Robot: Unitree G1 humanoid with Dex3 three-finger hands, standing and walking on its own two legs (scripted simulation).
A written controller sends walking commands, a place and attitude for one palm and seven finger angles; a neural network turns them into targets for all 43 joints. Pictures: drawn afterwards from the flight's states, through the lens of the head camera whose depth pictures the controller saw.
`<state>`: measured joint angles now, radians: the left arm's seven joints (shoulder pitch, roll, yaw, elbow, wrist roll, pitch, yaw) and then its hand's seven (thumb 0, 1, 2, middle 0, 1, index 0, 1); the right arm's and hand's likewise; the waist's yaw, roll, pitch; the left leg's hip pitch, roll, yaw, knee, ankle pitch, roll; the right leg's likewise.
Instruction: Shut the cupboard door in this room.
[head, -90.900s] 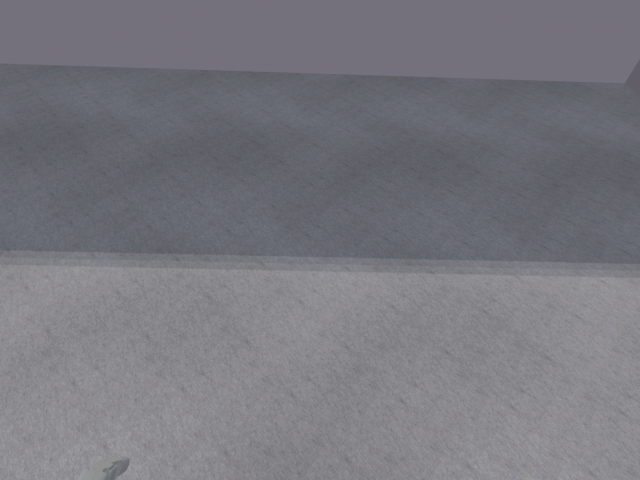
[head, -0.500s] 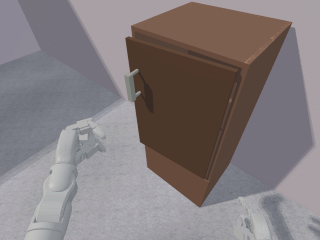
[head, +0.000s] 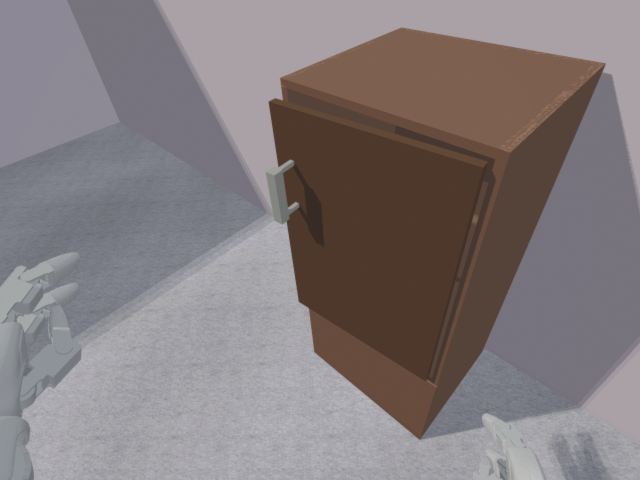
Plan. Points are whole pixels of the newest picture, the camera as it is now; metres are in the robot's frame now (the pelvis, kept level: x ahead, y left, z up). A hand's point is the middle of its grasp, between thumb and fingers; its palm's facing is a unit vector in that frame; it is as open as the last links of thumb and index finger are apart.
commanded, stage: draw the hand back to the body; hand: left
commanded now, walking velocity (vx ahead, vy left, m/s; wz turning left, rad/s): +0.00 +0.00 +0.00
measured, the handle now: (285, 191) +0.64 +0.16 +0.02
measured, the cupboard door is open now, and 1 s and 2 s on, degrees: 5 5 5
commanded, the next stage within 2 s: step back with the hand held close in 0.36 s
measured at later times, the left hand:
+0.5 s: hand (74, 351) +0.18 +0.26 +0.16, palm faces +0.46 -0.78 -0.42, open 7.4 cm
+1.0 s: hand (11, 392) +0.14 +0.30 +0.16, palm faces +0.43 -0.76 -0.49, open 7.4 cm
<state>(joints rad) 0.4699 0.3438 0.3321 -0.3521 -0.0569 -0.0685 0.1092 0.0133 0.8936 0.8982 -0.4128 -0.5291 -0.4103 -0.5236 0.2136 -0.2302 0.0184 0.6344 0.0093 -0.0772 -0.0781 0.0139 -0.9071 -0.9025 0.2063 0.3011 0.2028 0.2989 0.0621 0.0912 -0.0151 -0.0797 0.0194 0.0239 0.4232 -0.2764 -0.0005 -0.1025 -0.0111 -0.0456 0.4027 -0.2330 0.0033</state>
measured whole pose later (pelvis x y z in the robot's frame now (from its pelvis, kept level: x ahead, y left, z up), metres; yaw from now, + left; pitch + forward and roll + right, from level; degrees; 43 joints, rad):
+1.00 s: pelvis -0.07 +0.03 -0.01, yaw -1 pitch -1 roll -1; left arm 0.54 0.43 0.44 -0.46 -0.04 -0.16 0.15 0.01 0.89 0.90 -0.21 -0.30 -0.21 -0.30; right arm 0.20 -0.22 0.00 0.54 0.02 0.00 -0.09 0.01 -0.91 -0.90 0.21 0.30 0.20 0.30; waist 0.00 0.01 0.00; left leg -0.32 0.00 0.06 0.59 -0.26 0.05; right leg -0.34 -0.04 0.00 0.54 -0.18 0.04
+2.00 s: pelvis -0.29 +0.01 -0.01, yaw +1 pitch +0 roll +0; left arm 0.50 0.45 0.44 -0.45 -0.04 -0.17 0.18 0.01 0.89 0.90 -0.21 -0.30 -0.21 -0.30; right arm 0.18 -0.17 0.03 0.59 0.01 -0.10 -0.08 0.01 -0.91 -0.90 0.21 0.30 0.20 0.30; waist -0.02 -0.05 -0.05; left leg -0.30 0.01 0.10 0.51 -0.21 0.03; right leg -0.26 0.00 0.03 0.56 -0.31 0.02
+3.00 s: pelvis -0.31 +0.04 -0.01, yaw +0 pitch +0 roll +0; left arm 0.29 0.16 -0.02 0.71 0.00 0.05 0.02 -0.02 0.94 0.90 -0.20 -0.30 -0.20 -0.30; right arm 0.18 -0.24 0.01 0.81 -0.03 0.01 0.00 0.01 -0.91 -0.90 0.21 0.30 0.20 0.30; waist -0.02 -0.06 0.05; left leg -0.31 0.01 0.06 0.58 -0.27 0.02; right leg -0.25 -0.01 -0.05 0.58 -0.34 -0.02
